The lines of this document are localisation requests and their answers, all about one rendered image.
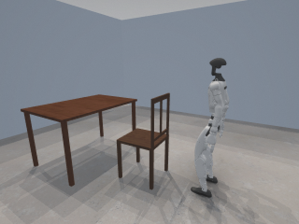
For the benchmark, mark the robot left forearm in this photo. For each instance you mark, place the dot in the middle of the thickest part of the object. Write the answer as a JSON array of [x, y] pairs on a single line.
[[216, 120]]

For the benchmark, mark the robot head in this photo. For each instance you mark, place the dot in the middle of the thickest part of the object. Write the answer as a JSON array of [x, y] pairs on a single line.
[[217, 63]]

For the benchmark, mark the right robot hand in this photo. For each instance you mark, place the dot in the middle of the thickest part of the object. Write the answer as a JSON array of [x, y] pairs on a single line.
[[222, 128]]

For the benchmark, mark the table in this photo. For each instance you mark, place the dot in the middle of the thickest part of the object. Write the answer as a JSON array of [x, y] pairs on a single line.
[[65, 111]]

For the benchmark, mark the left robot hand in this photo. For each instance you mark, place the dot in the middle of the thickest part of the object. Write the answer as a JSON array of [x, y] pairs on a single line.
[[210, 139]]

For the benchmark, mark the robot right foot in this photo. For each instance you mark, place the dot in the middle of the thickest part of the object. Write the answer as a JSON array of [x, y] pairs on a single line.
[[213, 179]]

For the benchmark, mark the left robot upper arm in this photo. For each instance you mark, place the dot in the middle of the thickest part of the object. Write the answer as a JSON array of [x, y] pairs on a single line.
[[215, 88]]

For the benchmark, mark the right robot upper arm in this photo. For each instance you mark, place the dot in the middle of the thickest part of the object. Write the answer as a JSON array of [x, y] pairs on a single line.
[[227, 100]]

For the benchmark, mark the chair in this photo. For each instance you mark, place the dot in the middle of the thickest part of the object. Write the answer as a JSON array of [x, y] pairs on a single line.
[[148, 140]]

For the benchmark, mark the robot right forearm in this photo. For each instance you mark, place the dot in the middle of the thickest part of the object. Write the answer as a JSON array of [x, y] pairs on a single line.
[[224, 112]]

